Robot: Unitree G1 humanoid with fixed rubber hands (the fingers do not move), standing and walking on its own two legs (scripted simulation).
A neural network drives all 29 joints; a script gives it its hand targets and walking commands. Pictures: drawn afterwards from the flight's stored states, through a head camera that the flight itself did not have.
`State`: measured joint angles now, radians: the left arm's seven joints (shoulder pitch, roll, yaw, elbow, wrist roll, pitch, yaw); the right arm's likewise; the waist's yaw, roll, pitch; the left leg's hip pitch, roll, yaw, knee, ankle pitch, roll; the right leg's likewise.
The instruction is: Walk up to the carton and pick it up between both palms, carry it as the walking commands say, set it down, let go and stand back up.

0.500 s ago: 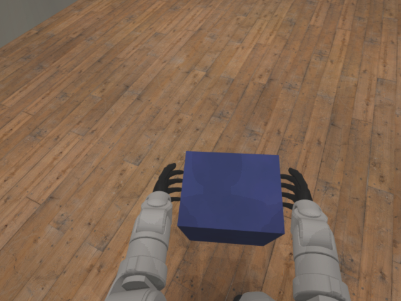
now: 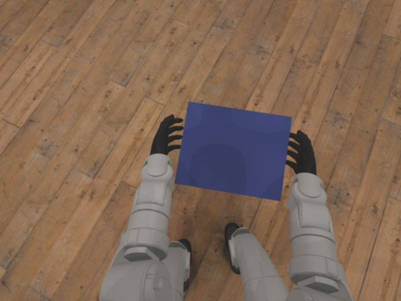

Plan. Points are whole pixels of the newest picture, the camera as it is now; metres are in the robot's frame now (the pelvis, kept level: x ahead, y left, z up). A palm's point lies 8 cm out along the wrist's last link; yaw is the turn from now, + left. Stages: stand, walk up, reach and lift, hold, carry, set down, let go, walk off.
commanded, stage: set down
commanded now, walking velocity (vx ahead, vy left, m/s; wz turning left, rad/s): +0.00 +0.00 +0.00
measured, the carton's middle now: (228, 153) +0.40 -0.08 -0.17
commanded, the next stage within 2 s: none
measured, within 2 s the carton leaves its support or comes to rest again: neither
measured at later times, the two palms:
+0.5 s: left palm (168, 147) +0.42 +0.07 -0.15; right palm (288, 164) +0.35 -0.21 -0.16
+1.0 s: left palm (174, 146) +0.45 +0.06 -0.23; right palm (278, 164) +0.37 -0.21 -0.24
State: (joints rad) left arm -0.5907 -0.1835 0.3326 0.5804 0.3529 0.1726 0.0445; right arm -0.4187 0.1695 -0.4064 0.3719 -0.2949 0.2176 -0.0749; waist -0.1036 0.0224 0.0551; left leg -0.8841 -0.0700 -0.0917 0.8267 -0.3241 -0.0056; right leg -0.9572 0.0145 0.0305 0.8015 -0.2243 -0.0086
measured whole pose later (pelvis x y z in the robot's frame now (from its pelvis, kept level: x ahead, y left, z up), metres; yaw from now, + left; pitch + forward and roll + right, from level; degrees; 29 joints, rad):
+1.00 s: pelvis -0.03 +0.00 -0.15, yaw +2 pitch +42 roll +2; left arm -0.94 -0.11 0.39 0.67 0.28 0.21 0.11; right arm -0.75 0.16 -0.53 0.38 -0.28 0.29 -0.10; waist -0.10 0.07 -0.11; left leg -1.69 -0.12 -0.07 1.47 -0.51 -0.03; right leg -1.77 0.02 0.03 1.43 -0.38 0.00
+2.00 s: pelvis -0.05 +0.00 -0.25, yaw +3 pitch +47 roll +3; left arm -1.29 0.03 0.38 0.77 0.18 0.22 0.13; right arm -1.11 0.00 -0.54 0.49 -0.23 0.29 -0.07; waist -0.12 0.10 0.13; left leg -2.07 -0.15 -0.06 1.83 -0.58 -0.05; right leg -2.16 0.02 0.03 1.78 -0.44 0.00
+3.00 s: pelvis -0.06 +0.00 -0.31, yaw +2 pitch +39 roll +2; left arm -1.52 0.18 0.28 0.95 0.06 0.22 0.12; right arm -1.34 -0.18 -0.47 0.69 -0.11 0.27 -0.01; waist -0.15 0.09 0.40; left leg -2.12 -0.16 -0.04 2.08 -0.65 -0.06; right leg -2.21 0.02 0.03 2.02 -0.49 0.00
